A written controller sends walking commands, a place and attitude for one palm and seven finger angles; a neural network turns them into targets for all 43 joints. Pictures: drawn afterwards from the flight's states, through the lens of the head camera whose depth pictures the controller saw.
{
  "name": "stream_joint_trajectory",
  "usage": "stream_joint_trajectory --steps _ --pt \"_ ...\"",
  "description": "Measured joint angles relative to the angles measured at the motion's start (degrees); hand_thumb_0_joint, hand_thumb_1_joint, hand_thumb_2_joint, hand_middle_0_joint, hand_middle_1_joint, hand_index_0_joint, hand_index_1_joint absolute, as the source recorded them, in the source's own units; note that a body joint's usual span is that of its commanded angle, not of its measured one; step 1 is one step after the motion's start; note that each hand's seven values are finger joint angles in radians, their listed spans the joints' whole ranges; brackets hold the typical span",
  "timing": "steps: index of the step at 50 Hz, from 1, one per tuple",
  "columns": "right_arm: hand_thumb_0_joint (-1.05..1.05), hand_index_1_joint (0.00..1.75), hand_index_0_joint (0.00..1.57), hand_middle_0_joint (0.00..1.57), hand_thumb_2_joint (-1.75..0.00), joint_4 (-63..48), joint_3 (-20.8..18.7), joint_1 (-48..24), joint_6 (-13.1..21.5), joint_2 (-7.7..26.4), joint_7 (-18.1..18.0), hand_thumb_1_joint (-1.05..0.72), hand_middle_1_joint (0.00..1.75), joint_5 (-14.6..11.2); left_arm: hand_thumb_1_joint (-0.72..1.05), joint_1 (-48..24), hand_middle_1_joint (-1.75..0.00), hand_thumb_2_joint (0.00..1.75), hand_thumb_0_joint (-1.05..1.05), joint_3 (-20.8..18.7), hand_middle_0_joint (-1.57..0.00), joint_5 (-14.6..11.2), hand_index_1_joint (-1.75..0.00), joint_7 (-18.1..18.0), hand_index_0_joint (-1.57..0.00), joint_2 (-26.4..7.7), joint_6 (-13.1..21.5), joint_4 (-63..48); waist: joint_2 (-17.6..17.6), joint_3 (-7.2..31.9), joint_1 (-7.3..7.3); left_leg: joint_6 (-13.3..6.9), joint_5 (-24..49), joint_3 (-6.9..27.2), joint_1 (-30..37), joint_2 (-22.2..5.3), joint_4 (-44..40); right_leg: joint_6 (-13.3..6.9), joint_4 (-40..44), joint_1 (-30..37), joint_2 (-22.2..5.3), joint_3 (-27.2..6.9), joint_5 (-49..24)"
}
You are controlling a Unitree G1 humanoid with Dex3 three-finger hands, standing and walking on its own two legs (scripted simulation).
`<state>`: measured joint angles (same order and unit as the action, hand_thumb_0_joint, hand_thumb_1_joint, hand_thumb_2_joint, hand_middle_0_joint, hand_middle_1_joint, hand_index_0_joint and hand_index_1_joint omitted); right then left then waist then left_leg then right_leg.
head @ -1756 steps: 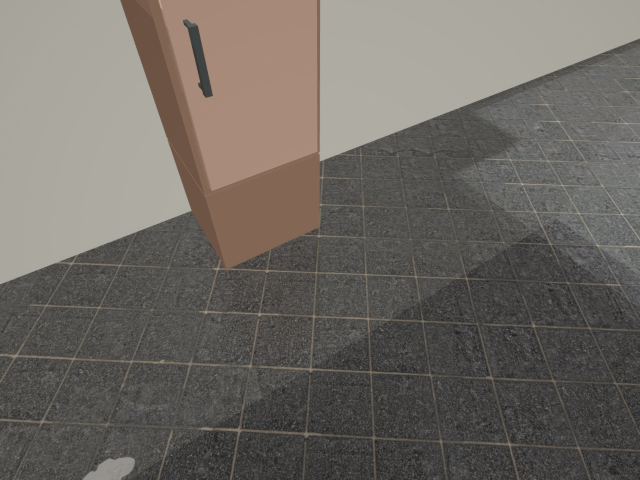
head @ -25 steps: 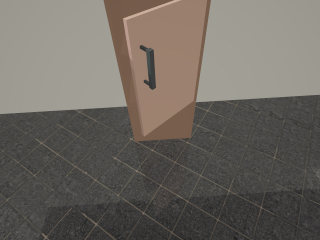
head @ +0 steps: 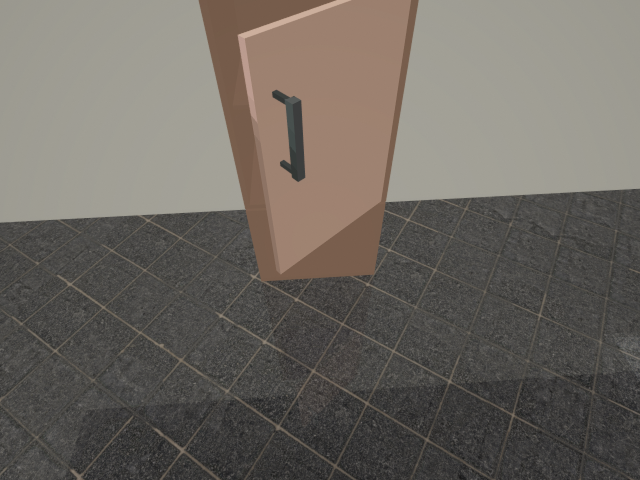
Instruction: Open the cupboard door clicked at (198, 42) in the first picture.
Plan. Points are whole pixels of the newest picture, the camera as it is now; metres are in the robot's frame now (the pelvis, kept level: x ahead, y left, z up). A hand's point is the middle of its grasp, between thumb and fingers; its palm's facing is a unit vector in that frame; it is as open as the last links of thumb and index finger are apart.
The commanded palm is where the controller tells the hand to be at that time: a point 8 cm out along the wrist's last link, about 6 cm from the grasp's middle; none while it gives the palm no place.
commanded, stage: look to check the result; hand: left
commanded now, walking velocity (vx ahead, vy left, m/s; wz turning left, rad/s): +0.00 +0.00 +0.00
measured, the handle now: (289, 137) +0.66 +0.09 +0.06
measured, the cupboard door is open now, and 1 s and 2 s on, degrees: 39 39 39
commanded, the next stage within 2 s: walk to a spot facing it in 0.50 s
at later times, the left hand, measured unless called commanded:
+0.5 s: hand out of the picture +0.06 +0.20 -0.17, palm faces +0.01 -0.97 -0.26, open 7.4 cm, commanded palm none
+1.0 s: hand out of the picture +0.09 +0.18 -0.18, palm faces -0.11 -0.96 -0.24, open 7.4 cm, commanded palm none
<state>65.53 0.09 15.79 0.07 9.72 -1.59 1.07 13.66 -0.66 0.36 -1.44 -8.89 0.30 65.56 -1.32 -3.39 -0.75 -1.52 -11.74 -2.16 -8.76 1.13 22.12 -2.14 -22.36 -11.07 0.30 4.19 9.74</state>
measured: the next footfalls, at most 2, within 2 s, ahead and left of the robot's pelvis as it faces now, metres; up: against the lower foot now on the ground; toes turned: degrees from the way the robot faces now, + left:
left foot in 1.68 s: +0.14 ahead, +0.08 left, +0.00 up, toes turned -32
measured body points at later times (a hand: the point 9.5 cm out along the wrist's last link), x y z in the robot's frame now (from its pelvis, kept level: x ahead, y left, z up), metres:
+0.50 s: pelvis +0.02 +0.00 +0.00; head +0.04 -0.02 +0.45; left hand +0.06 +0.25 -0.15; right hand +0.05 -0.25 -0.16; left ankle +0.00 +0.10 -0.74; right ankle +0.03 -0.09 -0.74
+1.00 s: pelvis +0.02 -0.01 -0.01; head +0.06 -0.03 +0.43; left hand +0.10 +0.23 -0.16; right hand +0.03 -0.26 -0.17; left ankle +0.00 +0.10 -0.74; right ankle +0.02 -0.09 -0.73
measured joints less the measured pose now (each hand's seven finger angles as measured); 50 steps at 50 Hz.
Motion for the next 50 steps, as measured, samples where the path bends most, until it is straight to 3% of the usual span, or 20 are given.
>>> stream_joint_trajectory --steps 35,47,50 --pt "0.0 0.3 0.2 0.2 -0.9 -0.37 -0.08 -6.38 0.32 4.28 -0.02 -0.91 0.3 -0.08 0.9 -4.39 -0.3 0.9 0.01 -0.25 -0.2 -0.03 -0.3 0.26 -0.2 -3.89 0.53 -0.84 -0.06 0.1 0.45 0.78 -0.74 0.07 3.51 -0.65 -3.29 -0.41 2.62 3.09 0.85 -0.09 1.06" --pt "0.0 0.3 0.2 0.2 -0.9 -5.64 -1.54 -5.84 -1.5 1.7 -0.78 -0.91 0.3 0.01 0.9 -2.9 -0.3 0.9 0.01 -2.12 -0.2 0.55 -0.3 1.26 -0.2 -2.58 -3.11 -5.07 0.98 -2.07 0.72 1.01 -6.05 -5.88 -0.83 -2.8 5.67 -0.78 -7.55 -4.14 2.95 -5.64 4.4" --pt "0.0 0.3 0.2 0.21 -0.9 -6.66 -1.96 -5.07 -1.37 1.66 -0.89 -0.9 0.3 0.31 0.9 -3.22 -0.3 0.9 0.01 -2.68 -0.2 0.71 -0.3 1.74 -0.2 -2.47 -3.87 -6.58 1.51 -3.15 1.02 0.84 -6.96 -7.94 -1.09 -2.85 7.15 0.37 -17.47 -8.23 2.3 -5.44 10.3"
